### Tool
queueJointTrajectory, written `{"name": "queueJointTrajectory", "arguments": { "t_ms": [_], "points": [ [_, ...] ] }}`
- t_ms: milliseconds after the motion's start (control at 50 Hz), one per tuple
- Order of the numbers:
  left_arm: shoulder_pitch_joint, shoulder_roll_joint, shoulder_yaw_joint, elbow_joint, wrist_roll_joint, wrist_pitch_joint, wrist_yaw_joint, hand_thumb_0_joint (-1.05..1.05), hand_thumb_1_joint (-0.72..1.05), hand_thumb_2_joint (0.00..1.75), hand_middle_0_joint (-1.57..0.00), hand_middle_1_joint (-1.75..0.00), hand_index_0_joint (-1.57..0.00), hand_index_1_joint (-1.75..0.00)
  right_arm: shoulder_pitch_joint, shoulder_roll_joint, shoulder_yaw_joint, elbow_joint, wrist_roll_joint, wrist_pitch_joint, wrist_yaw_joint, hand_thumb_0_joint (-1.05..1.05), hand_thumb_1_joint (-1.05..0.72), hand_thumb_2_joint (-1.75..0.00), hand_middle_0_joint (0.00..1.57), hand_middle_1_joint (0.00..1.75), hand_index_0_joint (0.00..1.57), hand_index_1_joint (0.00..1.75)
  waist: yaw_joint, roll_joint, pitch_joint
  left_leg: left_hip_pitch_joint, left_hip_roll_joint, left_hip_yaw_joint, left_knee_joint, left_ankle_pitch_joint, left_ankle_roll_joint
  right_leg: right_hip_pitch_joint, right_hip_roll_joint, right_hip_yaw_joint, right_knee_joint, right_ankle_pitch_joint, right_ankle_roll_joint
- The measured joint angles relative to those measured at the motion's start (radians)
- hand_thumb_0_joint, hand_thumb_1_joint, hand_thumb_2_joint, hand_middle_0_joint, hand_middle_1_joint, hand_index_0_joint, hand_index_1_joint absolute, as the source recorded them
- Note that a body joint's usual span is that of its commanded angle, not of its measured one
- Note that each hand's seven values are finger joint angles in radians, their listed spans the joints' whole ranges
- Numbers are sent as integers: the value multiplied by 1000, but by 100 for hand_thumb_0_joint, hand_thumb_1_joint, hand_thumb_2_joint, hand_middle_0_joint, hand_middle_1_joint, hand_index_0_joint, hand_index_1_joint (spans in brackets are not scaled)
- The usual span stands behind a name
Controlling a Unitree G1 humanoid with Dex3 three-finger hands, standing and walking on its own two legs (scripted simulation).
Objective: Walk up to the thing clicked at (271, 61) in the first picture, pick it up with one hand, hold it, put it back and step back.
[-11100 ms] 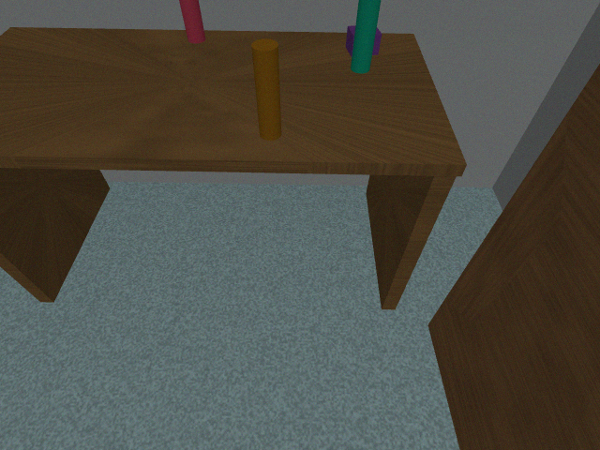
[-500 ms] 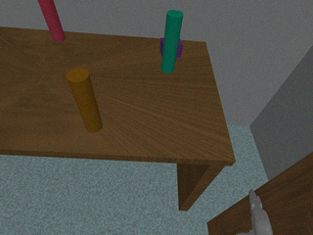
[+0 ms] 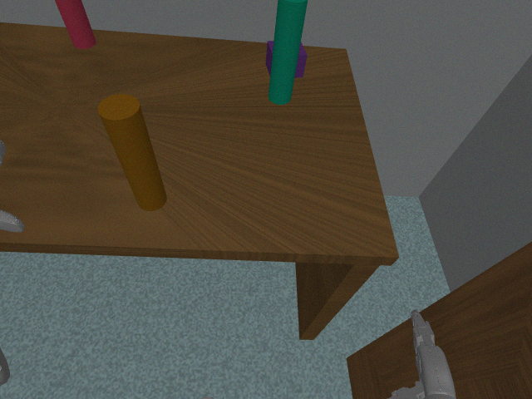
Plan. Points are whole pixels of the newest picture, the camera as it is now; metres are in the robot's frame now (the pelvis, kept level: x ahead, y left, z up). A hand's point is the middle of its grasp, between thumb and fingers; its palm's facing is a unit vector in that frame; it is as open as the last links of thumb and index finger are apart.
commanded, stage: approach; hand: left
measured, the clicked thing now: (138, 160) +0.45 +0.20 +0.08
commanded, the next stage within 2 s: close in in 0.04 s
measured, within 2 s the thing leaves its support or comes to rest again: neither
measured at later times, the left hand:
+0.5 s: hand (127, 183) +0.43 +0.22 +0.04, palm faces +0.10 -0.99 +0.04, open 17.4 cm
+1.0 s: hand (149, 183) +0.43 +0.19 +0.04, palm faces +0.12 -0.99 +0.03, open 17.5 cm
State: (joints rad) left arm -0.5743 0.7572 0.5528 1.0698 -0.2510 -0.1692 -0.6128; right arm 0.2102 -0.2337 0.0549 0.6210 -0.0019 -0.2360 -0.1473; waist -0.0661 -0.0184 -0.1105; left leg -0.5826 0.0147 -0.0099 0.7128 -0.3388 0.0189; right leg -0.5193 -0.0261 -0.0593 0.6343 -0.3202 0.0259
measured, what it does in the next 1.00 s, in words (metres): stands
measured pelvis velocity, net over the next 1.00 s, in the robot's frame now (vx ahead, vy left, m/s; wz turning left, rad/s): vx -0.02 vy -0.01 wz -0.04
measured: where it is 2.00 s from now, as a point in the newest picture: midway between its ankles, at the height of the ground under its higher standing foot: outside the picture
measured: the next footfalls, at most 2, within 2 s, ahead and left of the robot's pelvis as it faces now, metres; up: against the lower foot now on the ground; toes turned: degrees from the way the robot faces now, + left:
none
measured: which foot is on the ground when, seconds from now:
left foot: down 0.00-1.00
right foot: down 0.00-1.00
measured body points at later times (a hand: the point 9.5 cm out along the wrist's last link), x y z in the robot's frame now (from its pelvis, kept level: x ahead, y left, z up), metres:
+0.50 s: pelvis +0.00 +0.00 -0.03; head +0.07 +0.02 +0.42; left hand +0.42 +0.27 +0.04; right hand +0.14 -0.28 -0.06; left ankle +0.00 +0.10 -0.72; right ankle -0.01 -0.14 -0.72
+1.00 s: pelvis -0.02 -0.01 -0.03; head +0.06 +0.01 +0.41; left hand +0.42 +0.24 +0.04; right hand +0.12 -0.28 -0.06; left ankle +0.00 +0.10 -0.72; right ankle -0.01 -0.14 -0.72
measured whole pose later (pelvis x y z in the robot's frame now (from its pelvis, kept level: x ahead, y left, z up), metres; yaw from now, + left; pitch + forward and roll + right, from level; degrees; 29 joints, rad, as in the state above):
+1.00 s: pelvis -0.02 -0.01 -0.03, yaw -2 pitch +14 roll -2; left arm -0.58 0.39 0.38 0.86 -0.16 -0.29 -0.14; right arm 0.37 -0.25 -0.06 0.21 0.01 -0.05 -0.02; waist -0.11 -0.01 -0.10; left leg -0.76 0.04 0.02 0.95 -0.43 0.00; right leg -0.73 -0.01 -0.03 0.91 -0.42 0.01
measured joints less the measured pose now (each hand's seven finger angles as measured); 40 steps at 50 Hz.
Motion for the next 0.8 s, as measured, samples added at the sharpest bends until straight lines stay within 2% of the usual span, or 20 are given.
{"name": "queueJointTrajectory", "arguments": {
  "t_ms": [140,280,360,420,660,800],
  "points": [
    [17,-134,-50,-49,3,-69,80,-1,-51,5,-4,-3,-3,-4,27,-7,-21,-97,-3,16,42,-1,55,-4,5,5,6,5,-30,-7,-4,-90,9,5,87,-35,-1,-93,7,8,85,-31,0],
    [28,-250,-71,-142,37,-126,215,-1,-53,4,-5,-4,-5,-4,73,-17,-62,-217,-13,60,92,-1,55,-4,5,5,6,5,-60,-12,0,-164,27,15,180,-80,-4,-174,21,21,176,-67,-2],
    [42,-295,-81,-204,50,-130,303,-1,-52,4,-5,-4,-5,-4,104,-21,-90,-270,-13,91,107,-1,54,-4,5,5,6,5,-61,-4,-3,-177,33,22,208,-97,-5,-192,26,29,206,-82,-3],
    [55,-316,-98,-235,56,-129,344,-1,-51,4,-5,-4,-6,-3,121,-18,-96,-299,-8,117,111,-1,53,-5,5,5,6,5,-57,3,-11,-171,34,26,215,-105,-5,-190,27,33,217,-91,-3],
    [70,-367,-169,-279,52,-99,403,-1,-52,1,-6,-2,-7,-1,154,-6,-98,-385,12,153,126,-1,52,-5,5,5,6,5,-20,14,-11,-154,23,23,223,-107,-9,-181,16,30,252,-111,-8],
    [44,-380,-197,-276,67,-97,426,-1,-55,0,-6,-1,-7,0,162,-7,-96,-394,10,158,129,-1,52,-5,5,5,6,5,-24,7,-3,-159,22,18,228,-102,-14,-187,15,25,262,-110,-12]
  ]
}}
